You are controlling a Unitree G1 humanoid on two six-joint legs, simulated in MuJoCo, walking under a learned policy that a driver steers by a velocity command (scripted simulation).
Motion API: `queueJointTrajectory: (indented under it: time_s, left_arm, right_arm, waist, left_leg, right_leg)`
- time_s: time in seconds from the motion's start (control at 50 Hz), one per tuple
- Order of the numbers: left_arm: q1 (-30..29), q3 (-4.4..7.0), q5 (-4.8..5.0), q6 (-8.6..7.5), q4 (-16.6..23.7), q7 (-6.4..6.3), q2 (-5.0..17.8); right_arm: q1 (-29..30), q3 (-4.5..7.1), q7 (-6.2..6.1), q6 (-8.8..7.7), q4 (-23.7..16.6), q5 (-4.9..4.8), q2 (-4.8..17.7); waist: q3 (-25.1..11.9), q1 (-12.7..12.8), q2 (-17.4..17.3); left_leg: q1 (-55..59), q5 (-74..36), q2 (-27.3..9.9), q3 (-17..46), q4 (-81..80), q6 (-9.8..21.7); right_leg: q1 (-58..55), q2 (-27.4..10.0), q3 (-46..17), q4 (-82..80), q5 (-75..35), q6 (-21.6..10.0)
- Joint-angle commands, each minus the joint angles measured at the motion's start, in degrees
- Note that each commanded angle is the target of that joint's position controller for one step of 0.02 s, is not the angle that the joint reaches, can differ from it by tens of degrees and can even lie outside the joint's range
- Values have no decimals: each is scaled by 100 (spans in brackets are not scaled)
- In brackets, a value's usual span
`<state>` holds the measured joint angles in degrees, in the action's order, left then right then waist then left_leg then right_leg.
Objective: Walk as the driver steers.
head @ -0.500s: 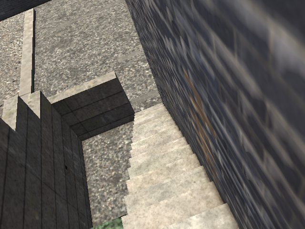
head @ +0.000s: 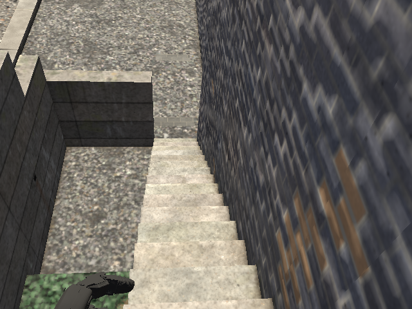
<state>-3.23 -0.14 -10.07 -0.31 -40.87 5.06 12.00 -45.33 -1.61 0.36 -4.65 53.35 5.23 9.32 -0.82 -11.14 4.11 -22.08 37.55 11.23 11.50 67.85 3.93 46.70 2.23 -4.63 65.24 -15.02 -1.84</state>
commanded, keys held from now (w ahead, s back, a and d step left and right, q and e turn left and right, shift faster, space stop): shift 0.34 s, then e+shift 0.56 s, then w+e+shift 0.10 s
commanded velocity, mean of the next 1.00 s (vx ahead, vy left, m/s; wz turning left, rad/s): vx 0.14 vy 0.00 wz -0.26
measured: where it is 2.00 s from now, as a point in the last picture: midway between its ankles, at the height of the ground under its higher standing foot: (190, 239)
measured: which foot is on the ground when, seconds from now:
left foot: down 0.00-0.20, up 0.22-0.44, down 0.46-0.86, up 0.88-1.00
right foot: up 0.00-0.22, down 0.24-0.48, up 0.50-0.86, down 0.88-1.00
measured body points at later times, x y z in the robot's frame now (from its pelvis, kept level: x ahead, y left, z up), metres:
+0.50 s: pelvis +0.34 +0.02 -0.36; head +0.34 +0.03 +0.09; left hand +0.29 +0.25 -0.51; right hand +0.57 -0.16 -0.44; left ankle +0.35 +0.15 -1.02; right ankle +0.33 -0.08 -1.01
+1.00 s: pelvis +0.55 -0.09 -0.55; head +0.55 -0.08 -0.10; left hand +0.61 +0.19 -0.69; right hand +0.64 -0.42 -0.61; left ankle +0.51 +0.10 -1.00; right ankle +0.53 -0.15 -1.24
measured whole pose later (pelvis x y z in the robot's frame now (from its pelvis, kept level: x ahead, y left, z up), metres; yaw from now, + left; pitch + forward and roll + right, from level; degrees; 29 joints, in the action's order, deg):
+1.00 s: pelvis +0.55 -0.09 -0.55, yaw -17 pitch +2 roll -1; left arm 26.4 2.6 -7.6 -7.6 -54.6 4.4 19.8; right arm -9.5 -0.6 0.6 -6.2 38.7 2.4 21.4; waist -3.1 1.4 1.6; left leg -40.3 34.7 -2.1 9.3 114.5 -6.3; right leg 26.7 10.0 -1.7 52.3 27.6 -8.1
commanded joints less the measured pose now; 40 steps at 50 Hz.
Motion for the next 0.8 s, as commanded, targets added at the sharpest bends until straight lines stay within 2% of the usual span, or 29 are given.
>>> queueJointTrajectory:
  time_s: [0.02, 0.04, 0.06, 0.1, 0.12, 0.14, 0.18, 0.2, 0.22, 0.24, 0.26, 0.28, 0.3, 0.32, 0.34, 0.36, 0.38, 0.4, 0.42, 0.46, 0.48, 0.5, 0.52, 0.54, 0.6, 0.62, 0.66, 0.76, 0.8]
  left_arm:
    - [2545, 120, 29, 156, -510, 771, 570]
    - [1809, 124, 40, 23, -440, 611, 735]
    - [979, 141, 132, -95, -183, 502, 726]
    - [-24, 126, -111, -295, -16, 528, 615]
    - [-313, 159, -133, -363, -23, 497, 698]
    - [-598, 55, 4, -399, -153, 412, 551]
    - [825, -295, -36, -491, -323, 397, -266]
    - [3021, -229, -80, -517, -864, 286, -88]
    - [5258, -155, 55, -505, -1734, 121, 232]
    - [6773, -222, 112, -428, -2397, 67, 302]
    - [7268, -122, 191, -444, -2436, 99, 620]
    - [4377, 254, 925, -656, -1477, 230, 2235]
    - [4617, 630, 2363, -278, -1932, -254, 1765]
    - [1876, 142, 545, -488, -603, 0, 1420]
    - [1332, -108, 347, -567, -749, 125, 395]
    - [2038, -238, 183, -691, -898, -160, -161]
    - [2265, 223, 2458, -509, -1468, -537, 535]
    - [2881, 41, 3198, -394, -1417, -544, -26]
    - [2632, 90, 267, -813, -1196, -326, 877]
    - [1363, 347, 179, -632, -590, -115, 1196]
    - [1518, 310, 250, -656, -171, 4, 443]
    - [1951, 265, 635, -663, 74, 14, 76]
    - [1291, 310, 945, -671, 187, -72, 662]
    - [1468, 253, 956, -585, 133, -159, 465]
    - [2431, 92, 352, -401, -124, -103, 126]
    - [2641, 157, 111, -372, -273, 99, 136]
    - [2458, 268, 107, -270, -354, 345, 326]
    - [1226, 301, 133, -96, 54, 371, 534]
    - [1463, 404, -73, -145, -140, 55, 732]
  right_arm:
    - [2890, 165, -92, -631, -951, -110, 1351]
    - [1435, 91, -237, -714, -370, -330, 907]
    - [386, -10, -295, -728, 58, -322, 664]
    - [-1370, -286, -308, -591, 752, -256, 124]
    - [-1689, -286, -321, -565, 859, -404, -47]
    - [-1082, -280, -268, -518, 564, -571, -72]
    - [-138, -129, 281, -250, 368, -107, 1066]
    - [501, -147, 475, -186, 189, 318, 1205]
    - [1839, 48, 544, -172, -436, 101, 1679]
    - [3222, 147, 641, -137, -796, -335, 2115]
    - [4085, 131, 586, -99, -1396, -288, 1987]
    - [2536, 37, 589, -233, -1825, -288, 1097]
    - [792, 389, 294, -2, -599, -1375, 1100]
    - [2553, -182, 541, -255, -2050, -174, 1159]
    - [1981, -198, 498, -274, -1384, -325, 561]
    - [1928, -342, 359, -150, -1033, 144, 404]
    - [697, 348, -139, -9, -257, -1699, 833]
    - [449, 466, -210, -69, 59, -2019, 1229]
    - [1883, -419, 347, -115, -741, 430, -163]
    - [555, -85, 756, -137, -501, 460, 456]
    - [484, 235, 492, -185, -851, 14, 1447]
    - [826, 631, 260, -219, -1044, -221, 2505]
    - [844, 553, -11, -341, -853, -184, 2321]
    - [1081, 427, -75, -429, -752, -338, 1827]
    - [3365, 65, -490, -462, -1843, -237, 536]
    - [3350, 85, -566, -437, -1874, -59, 652]
    - [3307, -1, -495, -459, -2039, 372, 833]
    - [2764, 61, -383, -548, -1631, -104, 1476]
    - [2731, 76, -148, -556, -1381, 277, 1722]
  waist:
    - [-361, 1642, 43]
    - [147, 905, 482]
    - [216, 342, 48]
    - [583, -431, -1512]
    - [873, -718, -1304]
    - [1068, -934, -43]
    - [1266, -180, -765]
    - [902, 875, -577]
    - [906, 2140, 1213]
    - [715, 3337, 2066]
    - [36, 3466, 1639]
    - [-1784, 986, 1627]
    - [-449, 1312, -1082]
    - [-727, 921, 504]
    - [443, 320, -230]
    - [1286, 499, -533]
    - [2098, -143, -1120]
    - [1618, -95, -1464]
    - [492, 379, 1087]
    - [-114, -775, -156]
    - [-947, -543, -928]
    - [-924, -264, -2060]
    - [168, -592, -498]
    - [65, -233, -144]
    - [-469, 927, -768]
    - [-407, 1031, -1070]
    - [347, 1171, -1101]
    - [813, 915, -593]
    - [811, 1147, -689]
  left_leg:
    - [-2530, -227, -524, 1176, -145, 844]
    - [-35, -361, -466, 954, 504, 705]
    - [1759, -1193, -523, 954, 961, 545]
    - [2755, -1373, -423, 1229, 1469, 382]
    - [3506, -1587, -508, 1419, 1707, 426]
    - [2408, -364, 104, 794, 1266, -11]
    - [-2259, -335, -2, 469, 1357, 313]
    - [-4031, -985, 241, 109, 2488, 99]
    - [-4736, -1095, 341, -291, 3514, -302]
    - [-3655, 1103, 491, -512, 5463, -593]
    - [-3182, 2032, 421, -722, 7105, -571]
    - [-4273, 1558, 74, -451, 6560, -826]
    - [-5184, 654, -884, -290, 3439, -536]
    - [-4019, 1194, -1263, 56, 3929, -679]
    - [-2871, 306, -1673, 389, 3718, -1126]
    - [-2462, -1262, -2052, 386, 1659, -1184]
    - [-244, -1968, -1145, -1294, -401, -1246]
    - [1162, -4683, -462, -2018, -2133, -1409]
    - [2404, -3731, -764, -1749, -902, -1035]
    - [4225, -4945, -329, -2388, -517, -410]
    - [4688, -7608, -1677, -580, -1379, 592]
    - [3772, -8668, -3790, 2147, -2499, 2325]
    - [2551, -7319, -4523, 3628, -2982, 2629]
    - [2459, -6929, -4369, 3009, -2717, 2283]
    - [1022, -4291, -2726, -81, -2221, 741]
    - [-524, -2750, -2730, -712, -2090, 681]
    - [-2453, -407, -2590, -1291, -2224, 472]
    - [-1136, 247, -3218, -1234, -1407, -198]
    - [-1663, 557, -3296, -1639, -1129, -698]
  right_leg:
    - [-2437, -63, -245, 917, -699, 81]
    - [-571, -77, -197, -901, 290, 175]
    - [255, -215, -37, -2256, 572, 166]
    - [1088, -631, -299, -2484, -762, 17]
    - [1971, -660, -166, -2875, -164, 21]
    - [569, -860, -25, -5239, -1545, -72]
    - [-4822, -726, 295, -4767, -2238, -17]
    - [-7653, -529, 529, -3041, -2750, 114]
    - [-8901, -544, 381, -3758, -2591, 173]
    - [-8521, -1313, -187, -5603, -2709, -376]
    - [-8336, -1669, -310, -4757, -3412, -1046]
    - [-8980, -2881, -2050, -2228, -7264, -2686]
    - [-7775, -3045, -1799, -2131, -4630, -2044]
    - [-4204, -3558, -3370, -3311, -2045, -3116]
    - [-2002, -3313, -3443, -4299, -843, -2677]
    - [-772, -2580, -2463, -3751, -662, -2338]
    - [796, -887, -1275, -2885, -1206, -1614]
    - [884, 118, 495, -2268, -50, -1068]
    - [1313, -124, -25, -2759, 136, -881]
    - [1864, 185, -77, -598, -859, -833]
    - [2088, 14, -376, 20, 1355, -494]
    - [2242, 112, -545, 2106, 5285, 52]
    - [3092, -323, -1165, 3475, 4872, 396]
    - [3442, -355, -1201, 3603, 4558, 557]
    - [2281, -684, -226, 1528, 2171, 931]
    - [969, -720, 121, 1144, 88, 795]
    - [-574, -776, 278, 892, -2059, 457]
    - [-374, -955, 531, -904, -1696, 124]
    - [-2152, -497, 1124, -1245, -1119, 202]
